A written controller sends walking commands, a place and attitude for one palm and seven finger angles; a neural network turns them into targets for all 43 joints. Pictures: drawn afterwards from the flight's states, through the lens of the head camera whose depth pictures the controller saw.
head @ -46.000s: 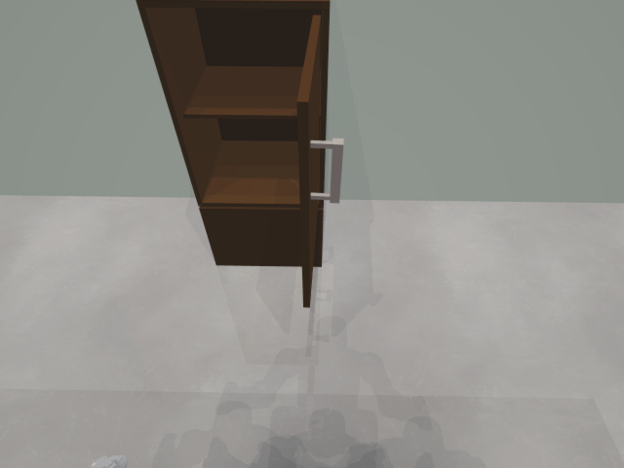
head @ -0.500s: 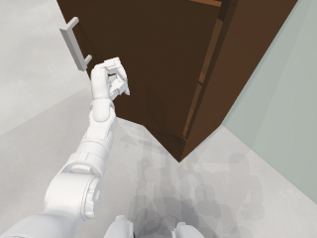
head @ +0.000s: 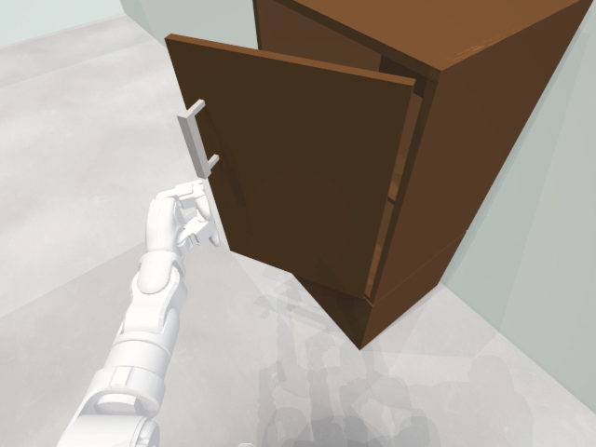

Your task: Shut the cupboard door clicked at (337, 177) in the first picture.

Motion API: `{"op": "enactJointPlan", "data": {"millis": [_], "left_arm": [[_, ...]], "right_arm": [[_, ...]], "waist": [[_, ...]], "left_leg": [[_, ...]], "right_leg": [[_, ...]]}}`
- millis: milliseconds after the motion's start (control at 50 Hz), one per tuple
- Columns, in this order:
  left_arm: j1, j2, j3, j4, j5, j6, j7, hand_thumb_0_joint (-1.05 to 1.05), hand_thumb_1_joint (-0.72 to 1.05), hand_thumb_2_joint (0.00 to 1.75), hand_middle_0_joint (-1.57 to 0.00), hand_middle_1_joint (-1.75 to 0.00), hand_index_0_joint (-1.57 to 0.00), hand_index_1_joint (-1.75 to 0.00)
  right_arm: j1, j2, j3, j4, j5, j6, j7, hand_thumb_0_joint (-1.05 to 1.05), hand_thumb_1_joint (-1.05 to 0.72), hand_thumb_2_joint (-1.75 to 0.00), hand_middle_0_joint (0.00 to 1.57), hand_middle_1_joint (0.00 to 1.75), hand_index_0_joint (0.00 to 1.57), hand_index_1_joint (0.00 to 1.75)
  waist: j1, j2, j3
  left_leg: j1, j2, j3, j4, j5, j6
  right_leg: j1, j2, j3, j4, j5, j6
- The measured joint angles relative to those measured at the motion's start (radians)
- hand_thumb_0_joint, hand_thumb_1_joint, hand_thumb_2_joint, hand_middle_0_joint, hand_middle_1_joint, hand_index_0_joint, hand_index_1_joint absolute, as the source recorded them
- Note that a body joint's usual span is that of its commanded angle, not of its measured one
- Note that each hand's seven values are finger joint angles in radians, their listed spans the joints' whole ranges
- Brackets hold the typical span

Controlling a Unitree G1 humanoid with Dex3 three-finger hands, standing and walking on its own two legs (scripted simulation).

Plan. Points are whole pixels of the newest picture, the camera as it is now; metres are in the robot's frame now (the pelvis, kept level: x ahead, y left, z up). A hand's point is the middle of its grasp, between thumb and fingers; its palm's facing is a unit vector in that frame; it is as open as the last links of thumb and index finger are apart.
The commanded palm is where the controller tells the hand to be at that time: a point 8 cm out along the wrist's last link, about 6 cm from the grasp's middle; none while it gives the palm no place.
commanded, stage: draw the hand back to the body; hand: left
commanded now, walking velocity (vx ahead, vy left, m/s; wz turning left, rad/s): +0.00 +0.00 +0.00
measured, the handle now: (201, 140) +0.63 +0.19 +0.05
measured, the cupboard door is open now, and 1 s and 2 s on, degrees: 29 29 29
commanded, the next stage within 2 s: step back with the hand held close in 1.22 s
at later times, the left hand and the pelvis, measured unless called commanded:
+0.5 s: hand (82, 292) +0.26 +0.23 +0.14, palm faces +0.20 -0.94 -0.26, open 3.7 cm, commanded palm +0.22 +0.27 +0.17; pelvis +0.00 +0.03 +0.04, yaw +0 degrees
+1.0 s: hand out of the picture +0.18 +0.30 +0.20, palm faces +0.48 -0.77 -0.42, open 7.1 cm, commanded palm +0.14 +0.33 +0.21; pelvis +0.00 +0.03 +0.04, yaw +1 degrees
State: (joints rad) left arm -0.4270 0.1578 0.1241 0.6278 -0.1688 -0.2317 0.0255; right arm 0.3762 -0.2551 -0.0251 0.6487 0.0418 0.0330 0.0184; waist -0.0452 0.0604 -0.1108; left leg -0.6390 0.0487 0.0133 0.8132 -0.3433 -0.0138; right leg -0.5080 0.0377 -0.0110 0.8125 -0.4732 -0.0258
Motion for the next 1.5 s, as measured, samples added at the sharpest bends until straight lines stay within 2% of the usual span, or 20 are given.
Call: {"op": "enactJointPlan", "data": {"millis": [140,300,420,560,880,980,1080,1280,1380,1500], "left_arm": [[0.135,-0.004,-0.041,-0.210,0.021,-0.005,0.003,0.01,0.90,0.90,-1.28,-1.49,-1.28,-1.48],[0.376,0.095,-0.076,-0.473,0.068,0.116,-0.004,0.01,0.90,0.90,-1.15,-1.34,-1.15,-1.34],[0.482,0.131,-0.063,-0.607,0.083,0.182,0.017,0.01,0.89,0.90,-1.01,-1.18,-1.01,-1.18],[0.631,0.154,-0.008,-0.785,0.084,0.219,0.041,0.01,0.89,0.90,-0.82,-0.98,-0.82,-0.97],[0.921,0.230,0.221,-1.007,0.078,0.207,0.067,0.01,0.89,0.90,-0.39,-0.50,-0.38,-0.50],[0.909,0.207,0.226,-1.002,0.085,0.195,0.081,0.01,0.89,0.90,-0.28,-0.39,-0.28,-0.39],[0.873,0.181,0.196,-0.967,0.086,0.198,0.078,0.01,0.89,0.90,-0.23,-0.34,-0.23,-0.33],[0.903,0.214,0.205,-1.006,0.082,0.182,0.066,0.01,0.89,0.90,-0.21,-0.31,-0.21,-0.30],[0.905,0.215,0.221,-0.991,0.079,0.176,0.061,0.01,0.89,0.90,-0.21,-0.31,-0.21,-0.30],[0.933,0.231,0.236,-0.981,0.087,0.119,0.062,0.01,0.89,0.90,-0.21,-0.30,-0.21,-0.30]], "right_arm": [[-0.095,-0.010,0.004,-0.036,0.006,-0.048,-0.019,0.01,-0.91,-0.90,0.20,0.29,0.20,0.30],[-0.183,0.032,0.037,-0.089,0.023,0.014,-0.065,0.01,-0.91,-0.90,0.20,0.29,0.20,0.30],[-0.220,0.036,0.064,-0.094,0.019,0.011,-0.088,0.01,-0.91,-0.90,0.20,0.29,0.20,0.30],[-0.222,0.046,0.082,-0.078,0.003,-0.013,-0.086,0.01,-0.91,-0.90,0.20,0.30,0.21,0.30],[-0.174,0.031,0.056,-0.035,-0.006,-0.065,-0.080,0.01,-0.91,-0.90,0.20,0.30,0.21,0.30],[-0.173,0.012,0.044,-0.022,-0.008,-0.091,-0.086,0.01,-0.91,-0.90,0.20,0.30,0.20,0.30],[-0.186,0.013,0.042,-0.017,-0.011,-0.100,-0.093,0.01,-0.91,-0.90,0.20,0.30,0.20,0.30],[-0.184,0.025,0.042,-0.023,-0.013,-0.113,-0.095,0.01,-0.91,-0.90,0.20,0.30,0.20,0.30],[-0.183,0.019,0.037,-0.030,-0.011,-0.100,-0.092,0.01,-0.91,-0.90,0.20,0.30,0.20,0.30],[-0.201,0.004,0.021,-0.038,-0.014,-0.045,-0.092,0.01,-0.91,-0.90,0.20,0.30,0.21,0.30]], "waist": [[0.012,-0.008,0.012],[0.036,-0.010,0.037],[0.069,-0.006,0.092],[0.086,-0.001,0.113],[0.107,0.018,0.101],[0.118,0.028,0.107],[0.114,0.022,0.113],[0.100,0.010,0.102],[0.098,0.021,0.101],[0.077,0.030,0.085]], "left_leg": [[0.077,-0.008,0.012,-0.036,0.016,0.010],[0.247,-0.024,0.032,-0.188,0.077,0.024],[0.343,-0.036,0.022,-0.281,0.122,0.033],[0.415,-0.051,0.026,-0.355,0.151,0.042],[0.462,-0.050,0.026,-0.382,0.149,0.038],[0.466,-0.051,0.015,-0.380,0.150,0.035],[0.468,-0.049,0.012,-0.391,0.158,0.030],[0.479,-0.028,0.018,-0.387,0.143,0.013],[0.466,-0.024,0.016,-0.385,0.142,0.012],[0.378,-0.021,0.008,-0.332,0.125,0.017]], "right_leg": [[0.076,-0.009,0.011,-0.040,0.022,0.011],[0.240,-0.025,0.028,-0.193,0.089,0.027],[0.353,-0.034,0.017,-0.314,0.146,0.034],[0.428,-0.049,0.018,-0.397,0.181,0.044],[0.482,-0.048,0.018,-0.440,0.188,0.042],[0.488,-0.048,0.007,-0.434,0.182,0.039],[0.483,-0.045,0.004,-0.427,0.180,0.033],[0.494,-0.025,0.013,-0.436,0.177,0.017],[0.485,-0.021,0.012,-0.440,0.177,0.016],[0.411,-0.017,0.005,-0.414,0.174,0.025]]}}
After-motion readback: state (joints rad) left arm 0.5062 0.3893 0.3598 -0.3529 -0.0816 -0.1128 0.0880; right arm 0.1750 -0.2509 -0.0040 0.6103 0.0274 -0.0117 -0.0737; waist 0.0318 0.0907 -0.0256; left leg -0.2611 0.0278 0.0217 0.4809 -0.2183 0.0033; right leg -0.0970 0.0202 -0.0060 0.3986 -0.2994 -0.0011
